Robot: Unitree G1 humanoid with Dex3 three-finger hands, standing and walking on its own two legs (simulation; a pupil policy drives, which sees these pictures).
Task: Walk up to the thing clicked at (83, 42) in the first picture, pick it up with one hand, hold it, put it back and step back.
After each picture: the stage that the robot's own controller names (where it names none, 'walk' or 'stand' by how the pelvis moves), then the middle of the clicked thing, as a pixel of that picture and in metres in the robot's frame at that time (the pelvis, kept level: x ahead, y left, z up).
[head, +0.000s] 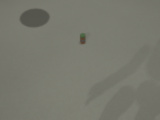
stand; (82, 38) +1.44 +0.06 -0.72
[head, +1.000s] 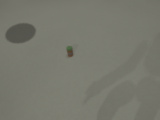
walk; (69, 51) +1.29 +0.30 -0.70
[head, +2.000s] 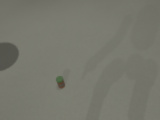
walk; (60, 82) +0.82 +0.34 -0.72
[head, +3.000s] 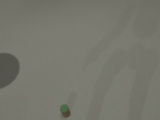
walk; (65, 111) +0.51 +0.26 -0.71
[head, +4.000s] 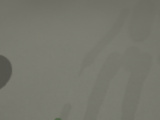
stand; out of the picture +0.41 +0.23 -0.70
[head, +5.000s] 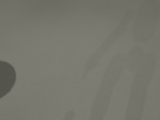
stand; out of the picture +0.39 +0.22 -0.72
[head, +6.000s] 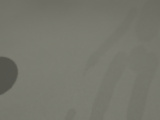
stand; out of the picture +0.38 +0.21 -0.71
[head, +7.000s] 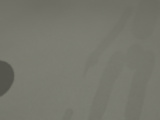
stand; out of the picture +0.39 +0.23 -0.72
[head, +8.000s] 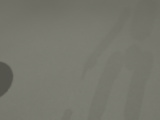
stand; out of the picture +0.39 +0.24 -0.72
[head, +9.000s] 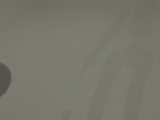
go down; out of the picture +0.37 +0.24 -0.72
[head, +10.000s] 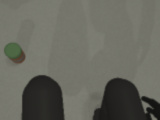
go down; (15, 53) +0.44 +0.30 -0.32
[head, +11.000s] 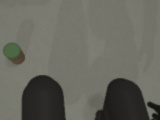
approach; (15, 54) +0.43 +0.32 -0.30
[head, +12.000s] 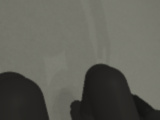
close in; out of the picture +0.40 +0.35 -0.22
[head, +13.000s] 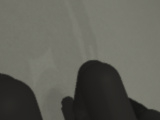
close; out of the picture +0.39 +0.35 -0.21
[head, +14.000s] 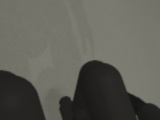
lift; out of the picture +0.37 +0.34 -0.22
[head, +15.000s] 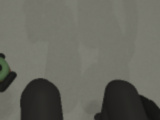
lift; out of the picture +0.32 +0.30 -0.08
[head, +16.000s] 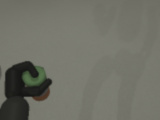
hold; (37, 84) +0.33 +0.18 +0.04
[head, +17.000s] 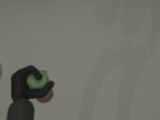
hold; (41, 87) +0.34 +0.18 +0.00
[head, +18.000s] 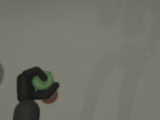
crouch; (46, 88) +0.33 +0.16 +0.00
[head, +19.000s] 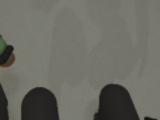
crouch; out of the picture +0.43 +0.28 -0.11
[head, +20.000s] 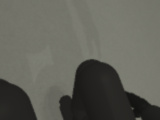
lower; out of the picture +0.39 +0.36 -0.22
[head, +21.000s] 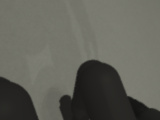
lower; out of the picture +0.39 +0.36 -0.22
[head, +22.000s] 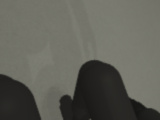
lower; out of the picture +0.39 +0.36 -0.22
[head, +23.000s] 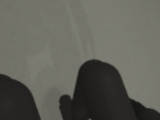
lower; out of the picture +0.38 +0.36 -0.22
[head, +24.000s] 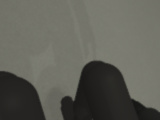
open; out of the picture +0.38 +0.34 -0.22
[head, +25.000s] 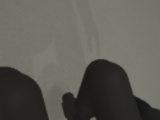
rise; out of the picture +0.38 +0.34 -0.22
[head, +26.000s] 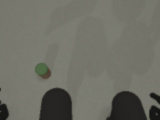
walk; (43, 71) +0.43 +0.27 -0.42
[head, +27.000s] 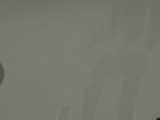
stand; out of the picture +0.38 +0.22 -0.66
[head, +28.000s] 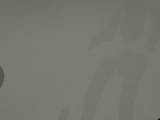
stand; out of the picture +0.37 +0.24 -0.67
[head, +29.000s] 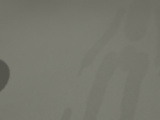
stand; out of the picture +0.38 +0.22 -0.70
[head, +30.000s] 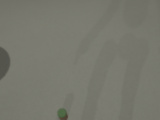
walk; (62, 114) +0.42 +0.20 -0.70
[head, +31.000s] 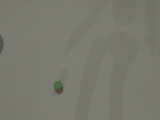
walk; (58, 87) +0.58 +0.21 -0.71
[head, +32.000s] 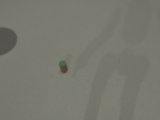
walk; (63, 66) +0.88 +0.30 -0.70
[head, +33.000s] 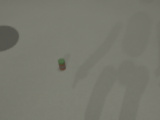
stand; (62, 64) +1.00 +0.27 -0.72
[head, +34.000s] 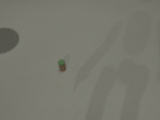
stand; (62, 65) +1.00 +0.26 -0.72
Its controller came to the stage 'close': yes
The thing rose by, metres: 0.71
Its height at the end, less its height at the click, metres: +0.00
